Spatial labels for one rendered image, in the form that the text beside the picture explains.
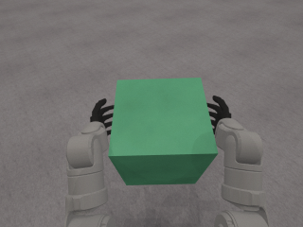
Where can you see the robot left forearm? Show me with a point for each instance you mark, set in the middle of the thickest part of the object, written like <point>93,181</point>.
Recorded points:
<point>84,168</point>

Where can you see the carton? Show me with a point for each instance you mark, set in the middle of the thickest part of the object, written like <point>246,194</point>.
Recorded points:
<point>161,131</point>

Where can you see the robot right hand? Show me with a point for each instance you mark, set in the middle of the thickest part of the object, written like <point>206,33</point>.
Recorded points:
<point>222,111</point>

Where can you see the robot right upper arm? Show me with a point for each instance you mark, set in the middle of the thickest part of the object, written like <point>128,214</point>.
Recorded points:
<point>231,218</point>

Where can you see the robot left upper arm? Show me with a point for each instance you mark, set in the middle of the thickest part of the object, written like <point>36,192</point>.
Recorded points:
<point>96,220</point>

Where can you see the robot right forearm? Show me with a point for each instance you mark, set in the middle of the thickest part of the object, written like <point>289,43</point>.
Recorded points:
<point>243,161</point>

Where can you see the robot left hand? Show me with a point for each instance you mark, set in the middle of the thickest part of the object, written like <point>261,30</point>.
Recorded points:
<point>97,114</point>

